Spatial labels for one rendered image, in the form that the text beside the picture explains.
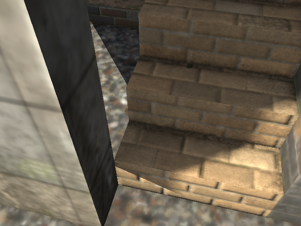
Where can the stairs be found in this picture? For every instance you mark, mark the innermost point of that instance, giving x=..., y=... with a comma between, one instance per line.
x=211, y=100

